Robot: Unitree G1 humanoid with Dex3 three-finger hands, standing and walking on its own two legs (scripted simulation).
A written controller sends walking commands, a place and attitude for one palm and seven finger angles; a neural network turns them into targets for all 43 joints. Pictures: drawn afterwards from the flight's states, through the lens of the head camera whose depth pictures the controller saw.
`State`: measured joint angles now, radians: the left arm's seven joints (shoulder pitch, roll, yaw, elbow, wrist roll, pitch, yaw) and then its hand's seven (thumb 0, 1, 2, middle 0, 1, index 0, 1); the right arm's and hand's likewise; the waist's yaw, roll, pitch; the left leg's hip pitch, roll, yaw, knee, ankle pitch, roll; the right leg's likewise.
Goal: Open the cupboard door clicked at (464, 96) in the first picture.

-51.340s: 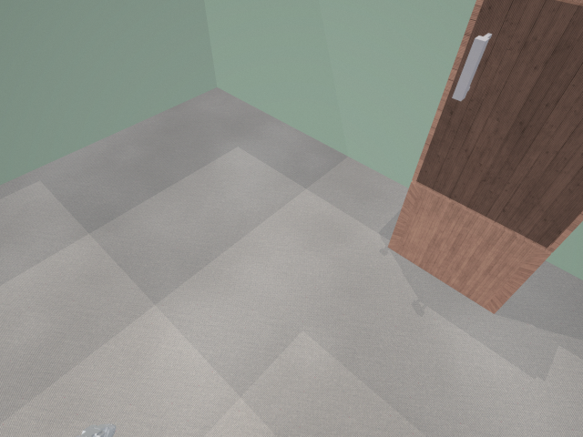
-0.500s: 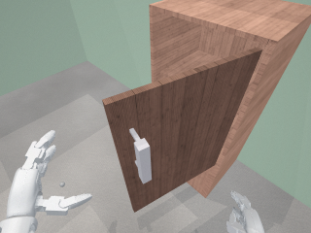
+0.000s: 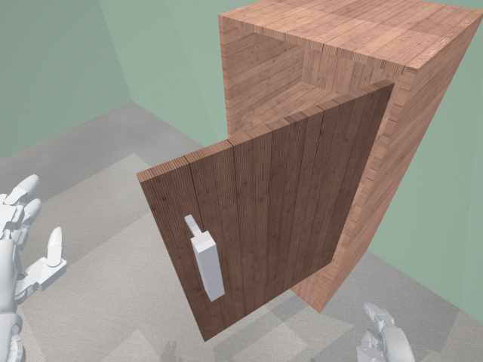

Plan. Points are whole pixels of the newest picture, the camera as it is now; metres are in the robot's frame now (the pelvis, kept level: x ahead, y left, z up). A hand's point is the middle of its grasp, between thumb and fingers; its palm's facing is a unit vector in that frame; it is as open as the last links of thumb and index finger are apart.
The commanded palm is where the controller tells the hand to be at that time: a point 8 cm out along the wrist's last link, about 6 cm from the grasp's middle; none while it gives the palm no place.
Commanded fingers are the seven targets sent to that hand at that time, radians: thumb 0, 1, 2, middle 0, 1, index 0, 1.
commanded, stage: draw the hand back to the body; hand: left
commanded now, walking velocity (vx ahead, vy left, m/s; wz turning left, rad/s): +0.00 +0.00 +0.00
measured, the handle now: (203, 258) +0.25 +0.10 +0.08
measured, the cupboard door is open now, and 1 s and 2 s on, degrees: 75 75 75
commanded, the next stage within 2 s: step back with the hand held close in 0.30 s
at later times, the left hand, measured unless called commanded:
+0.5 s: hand (55, 263) +0.18 +0.26 +0.16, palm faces +0.45 -0.79 -0.41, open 7.4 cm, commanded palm +0.13 +0.29 +0.17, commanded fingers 0.00 0.90 0.90 -0.20 -0.30 -0.20 -0.30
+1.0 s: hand out of the picture +0.12 +0.29 +0.15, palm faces +0.38 -0.78 -0.49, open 7.4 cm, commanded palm +0.06 +0.33 +0.17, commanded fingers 0.00 0.90 0.90 -0.20 -0.30 -0.20 -0.30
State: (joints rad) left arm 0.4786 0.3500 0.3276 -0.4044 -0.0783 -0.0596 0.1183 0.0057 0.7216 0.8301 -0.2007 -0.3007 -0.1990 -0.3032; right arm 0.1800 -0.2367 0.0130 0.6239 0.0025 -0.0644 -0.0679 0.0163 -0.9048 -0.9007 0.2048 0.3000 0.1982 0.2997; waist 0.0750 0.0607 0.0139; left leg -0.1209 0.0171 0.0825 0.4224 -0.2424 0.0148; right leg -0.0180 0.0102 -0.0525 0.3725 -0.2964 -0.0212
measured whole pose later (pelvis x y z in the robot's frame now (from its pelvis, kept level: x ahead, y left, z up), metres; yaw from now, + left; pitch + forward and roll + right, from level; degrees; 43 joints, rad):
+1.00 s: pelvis -0.09 +0.04 -0.01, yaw -1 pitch -1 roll -2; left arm 0.56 0.43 0.42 -0.52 -0.05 -0.15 0.15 0.01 0.89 0.90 -0.21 -0.30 -0.21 -0.30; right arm 0.21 -0.23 -0.01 0.52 0.02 -0.02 -0.09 0.02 -0.91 -0.90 0.20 0.30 0.20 0.30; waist 0.00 0.01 0.05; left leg -0.37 0.02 0.12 0.55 -0.17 0.08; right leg -0.30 0.00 -0.01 0.55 -0.24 0.02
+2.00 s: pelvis -0.27 +0.08 -0.01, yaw -6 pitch -2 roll +0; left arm 0.49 0.41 0.41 -0.45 -0.05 -0.15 0.15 0.01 0.89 0.90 -0.21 -0.30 -0.21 -0.30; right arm 0.24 -0.22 -0.01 0.65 0.00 -0.12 -0.07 0.02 -0.91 -0.90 0.20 0.30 0.20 0.30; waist -0.03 -0.06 -0.02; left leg -0.33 -0.05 0.06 0.49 -0.13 0.07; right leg -0.14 0.00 0.01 0.61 -0.46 0.01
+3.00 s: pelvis -0.33 +0.11 -0.01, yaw -2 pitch -2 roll -2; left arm 0.33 0.15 -0.02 1.04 0.01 0.06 0.01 0.02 0.93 0.90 -0.20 -0.30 -0.20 -0.30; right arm 0.23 -0.24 -0.02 1.03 -0.03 0.03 -0.02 0.01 -0.91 -0.90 0.20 0.30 0.20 0.30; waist -0.03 -0.02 0.04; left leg -0.36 -0.05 -0.05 0.52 -0.12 0.05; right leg -0.17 0.04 -0.02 0.51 -0.31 -0.02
